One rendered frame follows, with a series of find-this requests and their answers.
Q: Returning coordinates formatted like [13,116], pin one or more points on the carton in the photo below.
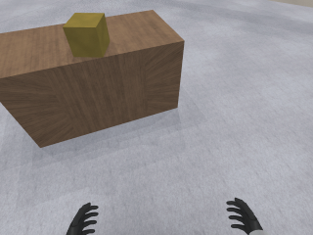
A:
[87,35]

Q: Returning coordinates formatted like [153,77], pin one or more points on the right robot hand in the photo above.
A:
[247,217]

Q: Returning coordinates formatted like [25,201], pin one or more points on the pedestal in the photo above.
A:
[56,97]

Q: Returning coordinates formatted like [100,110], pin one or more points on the left robot hand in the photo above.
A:
[78,223]

